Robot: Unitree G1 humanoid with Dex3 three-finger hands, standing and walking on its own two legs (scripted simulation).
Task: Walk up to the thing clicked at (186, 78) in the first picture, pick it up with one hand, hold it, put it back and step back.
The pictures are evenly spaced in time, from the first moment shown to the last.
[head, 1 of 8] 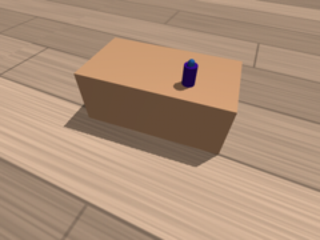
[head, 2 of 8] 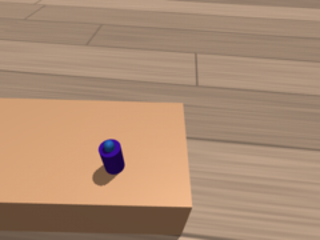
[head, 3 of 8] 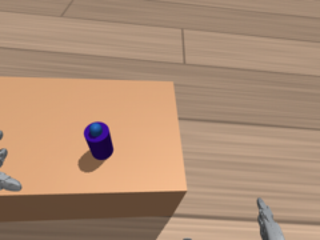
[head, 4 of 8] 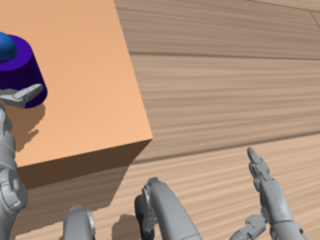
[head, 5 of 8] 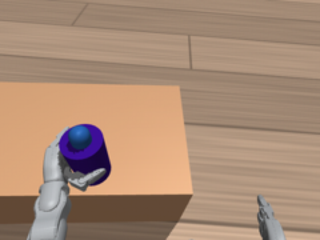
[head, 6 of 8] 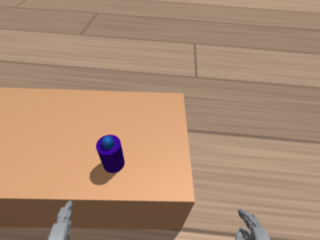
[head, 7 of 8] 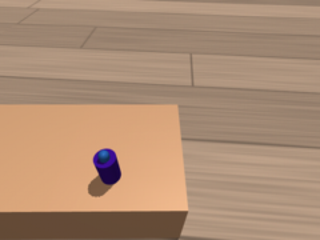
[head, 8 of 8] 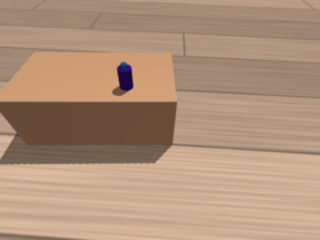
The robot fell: no
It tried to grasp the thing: yes
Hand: left
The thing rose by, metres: 0.27
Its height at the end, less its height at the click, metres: +0.00
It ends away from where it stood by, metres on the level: 0.03
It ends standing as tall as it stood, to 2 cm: yes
